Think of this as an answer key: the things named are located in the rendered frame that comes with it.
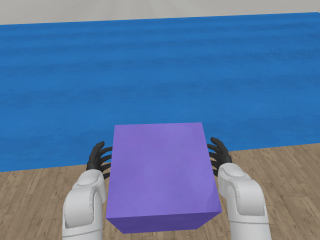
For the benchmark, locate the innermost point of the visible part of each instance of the right robot forearm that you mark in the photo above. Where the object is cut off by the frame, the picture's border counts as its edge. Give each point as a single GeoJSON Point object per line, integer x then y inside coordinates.
{"type": "Point", "coordinates": [246, 205]}

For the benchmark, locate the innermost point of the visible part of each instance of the right robot hand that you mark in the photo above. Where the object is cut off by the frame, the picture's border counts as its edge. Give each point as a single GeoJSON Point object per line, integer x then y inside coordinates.
{"type": "Point", "coordinates": [221, 156]}

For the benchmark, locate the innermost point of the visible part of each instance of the left robot hand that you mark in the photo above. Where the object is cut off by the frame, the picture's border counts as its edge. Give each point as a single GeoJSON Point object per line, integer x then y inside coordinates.
{"type": "Point", "coordinates": [95, 161]}

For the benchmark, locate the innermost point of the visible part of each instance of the carton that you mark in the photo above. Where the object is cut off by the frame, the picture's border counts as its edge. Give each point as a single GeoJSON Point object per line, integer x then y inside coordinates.
{"type": "Point", "coordinates": [161, 178]}

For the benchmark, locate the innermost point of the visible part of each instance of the left robot forearm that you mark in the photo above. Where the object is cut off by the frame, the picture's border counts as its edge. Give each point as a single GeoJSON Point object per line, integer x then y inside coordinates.
{"type": "Point", "coordinates": [82, 216]}

